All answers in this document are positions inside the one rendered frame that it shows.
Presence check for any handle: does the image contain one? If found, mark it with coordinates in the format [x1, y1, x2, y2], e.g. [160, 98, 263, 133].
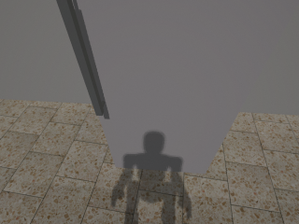
[56, 0, 105, 116]

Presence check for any fridge door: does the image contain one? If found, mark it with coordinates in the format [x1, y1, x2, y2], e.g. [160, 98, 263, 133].
[72, 0, 299, 174]

